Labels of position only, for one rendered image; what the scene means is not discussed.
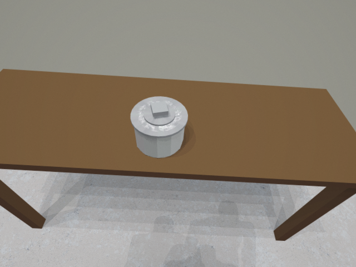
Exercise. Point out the table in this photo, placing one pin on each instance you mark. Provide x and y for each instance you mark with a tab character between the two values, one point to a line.
80	123

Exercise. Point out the pot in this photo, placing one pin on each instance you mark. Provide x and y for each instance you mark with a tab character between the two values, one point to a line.
159	148

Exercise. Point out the lid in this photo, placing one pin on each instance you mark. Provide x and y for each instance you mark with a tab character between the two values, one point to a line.
159	126

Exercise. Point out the knob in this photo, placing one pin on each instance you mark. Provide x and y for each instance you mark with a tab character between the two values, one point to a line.
159	108

